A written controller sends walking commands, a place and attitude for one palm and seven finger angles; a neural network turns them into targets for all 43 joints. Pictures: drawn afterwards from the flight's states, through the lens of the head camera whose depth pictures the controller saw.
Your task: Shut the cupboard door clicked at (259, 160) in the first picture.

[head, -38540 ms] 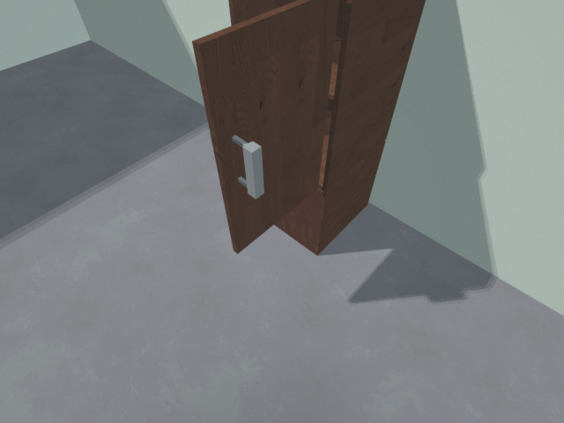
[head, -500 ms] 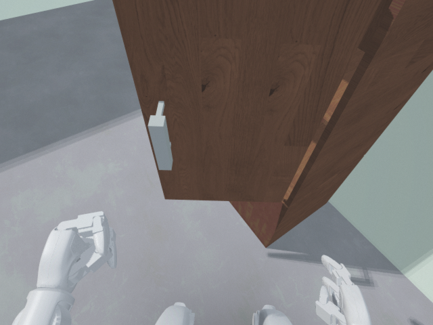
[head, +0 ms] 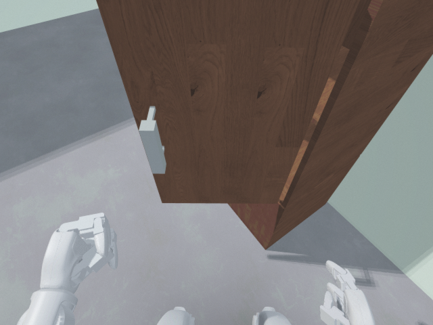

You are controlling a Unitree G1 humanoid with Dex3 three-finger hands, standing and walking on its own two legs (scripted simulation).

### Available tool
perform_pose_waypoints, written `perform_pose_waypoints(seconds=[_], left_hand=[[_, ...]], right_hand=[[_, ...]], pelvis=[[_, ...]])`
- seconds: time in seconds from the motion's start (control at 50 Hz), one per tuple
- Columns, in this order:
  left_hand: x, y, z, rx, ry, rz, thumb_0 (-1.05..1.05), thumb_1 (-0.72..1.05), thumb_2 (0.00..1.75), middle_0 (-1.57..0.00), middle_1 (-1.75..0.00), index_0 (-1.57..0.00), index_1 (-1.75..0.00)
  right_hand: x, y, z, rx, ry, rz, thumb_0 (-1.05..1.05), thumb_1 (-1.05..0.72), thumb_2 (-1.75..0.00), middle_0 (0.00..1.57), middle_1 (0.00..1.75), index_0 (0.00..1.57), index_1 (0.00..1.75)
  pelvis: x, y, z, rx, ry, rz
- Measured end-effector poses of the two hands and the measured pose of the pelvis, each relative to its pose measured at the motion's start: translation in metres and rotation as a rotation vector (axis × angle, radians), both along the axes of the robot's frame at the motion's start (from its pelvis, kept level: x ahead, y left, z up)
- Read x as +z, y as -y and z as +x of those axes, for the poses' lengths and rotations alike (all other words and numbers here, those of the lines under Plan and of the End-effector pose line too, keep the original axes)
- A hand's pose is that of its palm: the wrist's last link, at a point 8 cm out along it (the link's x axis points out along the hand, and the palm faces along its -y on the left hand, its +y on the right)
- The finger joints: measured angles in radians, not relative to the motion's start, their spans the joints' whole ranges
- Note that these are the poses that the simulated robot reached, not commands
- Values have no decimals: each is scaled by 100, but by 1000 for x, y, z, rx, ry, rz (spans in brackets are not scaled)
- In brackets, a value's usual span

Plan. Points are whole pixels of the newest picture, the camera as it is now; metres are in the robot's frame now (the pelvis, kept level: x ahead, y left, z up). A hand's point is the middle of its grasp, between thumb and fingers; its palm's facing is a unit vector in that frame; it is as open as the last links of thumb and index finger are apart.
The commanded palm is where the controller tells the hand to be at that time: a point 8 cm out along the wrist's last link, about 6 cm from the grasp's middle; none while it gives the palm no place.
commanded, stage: bring the fist close to the handle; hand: left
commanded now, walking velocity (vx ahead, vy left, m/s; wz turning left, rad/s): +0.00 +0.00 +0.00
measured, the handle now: (155, 140) +0.46 +0.16 +0.06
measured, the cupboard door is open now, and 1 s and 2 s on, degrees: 55 55 51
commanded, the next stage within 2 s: push the door shut along its arc in 1.42 s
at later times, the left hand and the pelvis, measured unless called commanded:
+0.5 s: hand (135, 221) +0.28 +0.16 +0.07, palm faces +0.01 -1.00 -0.03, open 3.1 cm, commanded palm +0.26 +0.20 +0.07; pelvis -0.01 +0.00 +0.00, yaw +0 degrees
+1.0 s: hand (163, 186) +0.34 +0.12 +0.07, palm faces +0.00 -1.00 -0.01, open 3.1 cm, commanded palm +0.33 +0.17 +0.07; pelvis -0.01 +0.00 +0.01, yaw -1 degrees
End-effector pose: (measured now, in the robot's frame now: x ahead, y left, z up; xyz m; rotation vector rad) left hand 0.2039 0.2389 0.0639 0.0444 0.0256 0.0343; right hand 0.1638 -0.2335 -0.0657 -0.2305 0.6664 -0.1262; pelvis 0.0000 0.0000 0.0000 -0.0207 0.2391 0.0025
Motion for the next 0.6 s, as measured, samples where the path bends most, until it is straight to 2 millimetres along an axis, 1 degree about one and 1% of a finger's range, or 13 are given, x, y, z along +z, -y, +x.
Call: perform_pose_waypoints(seconds=[0.08, 0.14, 0.3, 0.38, 0.5, 0.6], left_hand=[[1, 2, -2, 1, 4, 0, 2, 90, 90, -130, -150, -130, -150], [2, 7, 1, -5, 23, -4, 2, 90, 90, -130, -150, -130, -150], [0, 24, 25, -36, 37, -11, 2, 89, 90, -130, -150, -130, -150], [2, 27, 37, -29, 38, -12, 2, 89, 90, -130, -150, -130, -150], [3, 29, 49, -20, 46, -17, 2, 89, 90, -130, -150, -130, -150], [1, 37, 61, -32, 48, -24, 2, 90, 90, -130, -150, -130, -150]], right_hand=[[1, 0, 0, 4, 9, 3, 1, -90, -90, 20, 30, 20, 30], [0, 0, 0, 12, 15, 0, 1, -90, -90, 20, 30, 20, 30], [-4, 0, -6, 5, 1, 7, 1, -90, -90, 20, 30, 20, 30], [-4, 1, -12, -6, -16, 14, 1, -90, -90, 20, 30, 20, 30], [-6, 4, -21, -18, -50, 14, 1, -90, -90, 20, 30, 20, 30], [-9, 7, -26, -24, -78, 9, 1, -90, -90, 20, 30, 20, 30]], pelvis=[[0, 1, -2, 2, 3, 0], [-1, 1, -4, 6, 4, 0], [-2, 2, -8, 2, 5, 5], [0, 2, -8, -2, 8, 8], [3, 2, -8, -6, 8, 11], [4, 1, -8, -6, 6, 12]])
